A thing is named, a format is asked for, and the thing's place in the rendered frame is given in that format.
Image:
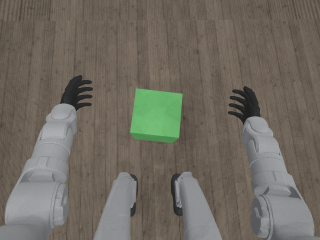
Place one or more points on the robot right upper arm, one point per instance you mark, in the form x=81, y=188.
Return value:
x=281, y=218

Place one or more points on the robot left upper arm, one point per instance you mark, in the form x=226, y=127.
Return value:
x=35, y=209

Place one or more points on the right robot hand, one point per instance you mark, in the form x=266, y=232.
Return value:
x=250, y=106

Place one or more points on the robot right forearm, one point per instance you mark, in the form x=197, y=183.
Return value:
x=269, y=173

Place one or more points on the robot left foot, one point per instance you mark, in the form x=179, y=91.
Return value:
x=133, y=209

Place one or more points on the robot left forearm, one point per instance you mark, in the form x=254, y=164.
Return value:
x=51, y=152

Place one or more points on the carton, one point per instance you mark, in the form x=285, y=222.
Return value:
x=156, y=115

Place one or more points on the robot right thigh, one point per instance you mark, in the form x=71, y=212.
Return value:
x=198, y=220

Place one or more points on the left robot hand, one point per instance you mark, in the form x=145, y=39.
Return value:
x=70, y=95

